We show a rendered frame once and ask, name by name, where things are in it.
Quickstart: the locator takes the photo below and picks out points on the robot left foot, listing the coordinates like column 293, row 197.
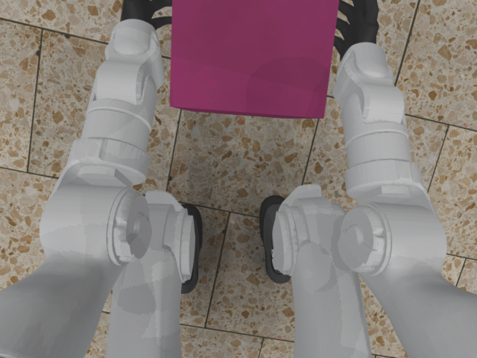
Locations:
column 189, row 285

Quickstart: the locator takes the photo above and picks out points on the right robot hand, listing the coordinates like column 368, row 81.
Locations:
column 362, row 28

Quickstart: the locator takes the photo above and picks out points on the robot foot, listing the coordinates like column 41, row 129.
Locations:
column 267, row 216
column 189, row 285

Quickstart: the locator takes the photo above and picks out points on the left robot forearm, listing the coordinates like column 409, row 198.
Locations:
column 119, row 117

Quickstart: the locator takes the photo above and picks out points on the left robot hand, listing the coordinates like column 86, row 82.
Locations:
column 144, row 10

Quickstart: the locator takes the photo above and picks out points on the robot left upper arm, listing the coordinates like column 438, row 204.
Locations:
column 89, row 233

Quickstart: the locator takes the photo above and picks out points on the robot right foot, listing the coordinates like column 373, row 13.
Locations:
column 267, row 216

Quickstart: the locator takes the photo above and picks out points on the right robot forearm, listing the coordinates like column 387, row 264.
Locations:
column 375, row 131

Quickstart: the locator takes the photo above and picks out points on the robot right upper arm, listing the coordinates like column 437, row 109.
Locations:
column 399, row 251

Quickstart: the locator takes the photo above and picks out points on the carton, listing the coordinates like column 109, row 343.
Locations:
column 267, row 58

